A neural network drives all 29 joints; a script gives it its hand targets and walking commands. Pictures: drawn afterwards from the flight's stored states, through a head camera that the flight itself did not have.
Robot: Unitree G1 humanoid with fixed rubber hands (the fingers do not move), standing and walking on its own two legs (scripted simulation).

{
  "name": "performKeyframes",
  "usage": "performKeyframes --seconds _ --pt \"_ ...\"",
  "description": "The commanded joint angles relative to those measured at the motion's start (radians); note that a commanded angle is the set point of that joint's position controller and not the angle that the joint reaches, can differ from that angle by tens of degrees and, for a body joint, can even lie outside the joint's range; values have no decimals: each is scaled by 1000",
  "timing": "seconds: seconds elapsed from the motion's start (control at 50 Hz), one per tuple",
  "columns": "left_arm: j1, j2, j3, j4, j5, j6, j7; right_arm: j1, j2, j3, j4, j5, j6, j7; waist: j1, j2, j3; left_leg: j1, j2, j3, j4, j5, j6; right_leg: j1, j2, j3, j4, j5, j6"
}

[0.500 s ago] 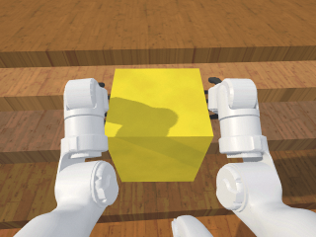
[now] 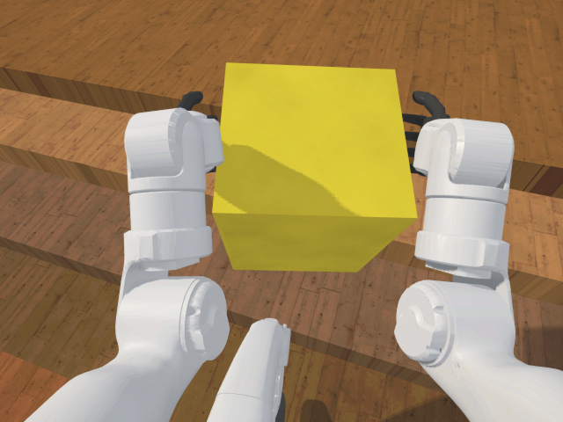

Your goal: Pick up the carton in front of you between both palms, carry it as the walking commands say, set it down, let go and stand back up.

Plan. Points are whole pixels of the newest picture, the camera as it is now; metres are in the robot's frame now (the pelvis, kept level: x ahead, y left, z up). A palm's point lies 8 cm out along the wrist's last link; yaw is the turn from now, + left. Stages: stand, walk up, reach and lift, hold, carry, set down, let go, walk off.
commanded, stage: carry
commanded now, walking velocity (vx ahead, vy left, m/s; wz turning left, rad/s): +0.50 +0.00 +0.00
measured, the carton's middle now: (302, 184) +0.43 +0.08 +0.09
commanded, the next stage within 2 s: none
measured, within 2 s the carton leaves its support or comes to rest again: neither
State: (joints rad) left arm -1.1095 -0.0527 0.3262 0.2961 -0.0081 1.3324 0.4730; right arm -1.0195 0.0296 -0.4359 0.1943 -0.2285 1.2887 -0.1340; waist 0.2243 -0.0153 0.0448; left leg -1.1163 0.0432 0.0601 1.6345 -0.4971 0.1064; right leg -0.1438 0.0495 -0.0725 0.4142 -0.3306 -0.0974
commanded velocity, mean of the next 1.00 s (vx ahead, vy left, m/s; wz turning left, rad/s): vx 0.23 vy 0.00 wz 0.00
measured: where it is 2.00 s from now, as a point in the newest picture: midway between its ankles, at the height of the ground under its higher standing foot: (354, 312)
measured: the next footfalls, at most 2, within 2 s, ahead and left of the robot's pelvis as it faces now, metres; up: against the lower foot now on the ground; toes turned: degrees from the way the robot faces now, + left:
left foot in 0.10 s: +0.30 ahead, +0.13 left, +0.12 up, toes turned +3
right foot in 0.68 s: +0.58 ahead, -0.20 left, +0.24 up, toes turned -9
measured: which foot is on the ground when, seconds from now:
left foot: up 0.00-0.08, down 0.10-0.72, up 0.74-1.00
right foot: down 0.00-0.12, up 0.14-0.66, down 0.68-1.00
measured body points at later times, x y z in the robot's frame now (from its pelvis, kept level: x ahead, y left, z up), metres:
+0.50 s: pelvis +0.26 +0.02 +0.12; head +0.27 +0.04 +0.57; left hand +0.68 +0.13 +0.30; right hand +0.64 -0.16 +0.33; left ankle +0.26 +0.13 -0.62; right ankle +0.29 -0.09 -0.41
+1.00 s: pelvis +0.44 -0.07 +0.21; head +0.52 -0.07 +0.65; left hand +0.86 +0.06 +0.37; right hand +0.87 -0.23 +0.36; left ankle +0.43 +0.05 -0.49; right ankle +0.54 -0.19 -0.50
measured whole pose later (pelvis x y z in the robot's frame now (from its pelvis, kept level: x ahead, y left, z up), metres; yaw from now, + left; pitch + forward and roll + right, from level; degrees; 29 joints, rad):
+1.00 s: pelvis +0.44 -0.07 +0.21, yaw -1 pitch +6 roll -2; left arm -1.06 -0.11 0.35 0.17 0.15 1.35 0.34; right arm -1.01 0.01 -0.39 0.14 -0.14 1.31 -0.20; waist 0.03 0.04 0.07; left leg -0.53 0.01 -0.04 0.90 -0.46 0.01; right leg -0.61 -0.03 -0.11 0.66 -0.15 -0.03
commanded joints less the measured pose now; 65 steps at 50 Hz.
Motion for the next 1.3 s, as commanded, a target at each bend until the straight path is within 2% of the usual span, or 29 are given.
performKeyframes --seconds 0.0,0.04,0.06,0.08,0.1,0.16,0.22,0.34,0.42,0.48,0.54,0.58,0.62,0.64,0.66,0.68,0.7,0.72,0.76,0.78,0.84,0.9,0.94,0.98,1.0,1.02,1.04,1.14,1.28 --pt "-751 -1122 -351 127 -396 32 -661 -699 908 504 132 379 47 173 -223 -148 -511 607 -110 203 -532 240 34 38 -211 14 -72 1314 -105" --pt "-722 -1073 -284 145 -337 42 -645 -714 985 530 161 456 62 198 -331 -176 -645 863 -143 153 -787 304 48 70 -185 -43 330 1527 -22" --pt "-696 -1053 -265 141 -298 39 -633 -720 1014 538 159 498 64 217 -398 -94 -734 1106 -70 -51 -990 403 100 -72 -125 16 675 1202 29" --pt "-639 -1055 -246 143 -261 36 -627 -741 1047 547 165 547 58 235 -330 227 -753 1262 254 -575 -1146 853 238 -343 44 44 1064 138 101" --pt "-613 -996 -234 163 -236 37 -621 -714 1079 532 174 569 55 249 -330 248 -822 1292 299 -815 -1167 883 330 -463 97 166 1391 1 81" --pt "-695 -968 -206 30 -206 21 -597 -863 1194 539 93 675 56 294 -320 -11 -602 1149 210 -653 -1172 411 223 -701 0 178 1409 12 10" --pt "-770 -880 -212 -82 -166 -15 -560 -893 1259 544 117 726 51 318 -321 -44 -567 1121 206 -538 -1183 344 169 -755 -37 143 1304 -10 -18" --pt "-729 -888 -288 -62 -144 -20 -522 -806 1246 472 252 675 55 311 -312 140 -615 1267 240 -364 -1210 472 192 -884 -73 49 1140 -4 -24" --pt "-757 -924 -370 -26 -189 14 -528 -671 1181 428 353 578 69 307 -374 182 -513 1432 326 -475 -1289 333 245 -1290 -138 105 1478 -174 -16" --pt "-704 -979 -380 61 -236 18 -545 -666 1127 394 333 537 58 300 -399 101 -458 1576 286 -423 -1245 450 180 -1453 -143 101 1402 -315 -18" --pt "-648 -1039 -365 129 -268 17 -565 -687 1095 379 304 533 45 307 -317 215 -418 1318 199 -209 -1371 456 89 -1114 -155 -13 1045 -179 -10" --pt "-711 -1095 -375 79 -330 11 -567 -702 1099 369 276 543 40 309 -234 357 -424 972 145 -7 -1454 758 37 -587 -99 -119 740 -31 -18" --pt "-708 -1131 -374 67 -371 -3 -567 -703 1083 360 251 526 40 300 -101 391 -523 975 129 164 -1110 1526 -23 -288 26 -216 599 153 -14" --pt "-729 -1126 -369 18 -388 -17 -570 -685 1073 349 241 516 39 292 -37 265 -583 985 86 141 -861 1570 -74 -137 62 -173 416 262 -23" --pt "-746 -1118 -377 -16 -406 -28 -577 -674 1062 353 228 503 35 281 -35 53 -652 810 9 68 -520 1016 -162 76 -93 189 188 658 -88" --pt "-763 -1122 -387 -25 -429 -38 -582 -619 1076 368 238 485 34 273 -103 -292 -719 590 -162 -4 -132 118 -207 200 -369 640 119 1334 -245" --pt "-795 -1151 -418 -66 -450 -49 -588 -656 1080 385 190 484 27 263 -122 -237 -829 620 -94 -198 24 123 -153 175 -379 628 196 1296 -281" --pt "-790 -1128 -413 -98 -463 -50 -597 -694 1089 391 162 477 26 257 -140 -137 -800 568 -74 -211 25 155 -125 155 -293 518 234 1064 -246" --pt "-856 -1113 -408 -212 -466 -43 -604 -743 1071 439 84 491 19 240 -204 -143 -708 529 -62 -188 -118 188 -86 64 -246 387 215 629 -130" --pt "-811 -1127 -407 -195 -452 -27 -604 -771 1065 473 14 510 19 230 -204 -203 -713 513 -45 -168 -150 188 -73 44 -284 368 200 604 -148" --pt "-731 -1148 -393 -158 -402 13 -591 -799 1074 537 -76 529 31 198 -166 -119 -764 384 -31 -171 -263 30 -87 290 -330 324 212 925 -176" --pt "-650 -1058 -406 -181 -290 15 -551 -742 1104 574 -72 558 47 208 -141 -151 -798 425 2 -173 -784 -33 -85 427 -318 302 247 1054 -150" --pt "-613 -1047 -427 -170 -263 17 -548 -667 1105 577 -32 545 58 211 -174 -175 -760 611 -73 -15 -1129 48 -107 345 -265 205 176 983 -125" --pt "-575 -1057 -438 -122 -242 17 -564 -592 1125 573 38 519 63 226 -198 -150 -702 857 -78 8 -1329 414 -122 154 -205 118 163 677 -66" --pt "-534 -1044 -433 -80 -229 21 -576 -576 1127 569 76 498 62 236 -218 -37 -765 1052 71 -146 -1162 631 -59 -5 -190 88 210 482 -9" --pt "-551 -1072 -463 -74 -247 20 -588 -560 1123 579 108 495 55 245 -225 125 -765 1109 130 -210 -1077 1039 -7 -122 -152 31 230 277 36" --pt "-617 -1123 -491 -125 -287 15 -601 -568 1118 585 79 486 43 249 -221 187 -746 1100 124 -194 -991 1178 5 -125 -129 41 206 347 51" --pt "-579 -1106 -506 -54 -321 -6 -609 -562 1166 597 150 547 39 282 -221 11 -684 928 75 -137 -1037 774 -41 26 -198 44 201 677 0" --pt "-458 -1158 -392 149 -281 -98 -658 -427 1169 446 332 460 -52 318 -213 66 -458 838 93 -155 -1167 435 -34 -116 -188 66 126 205 36"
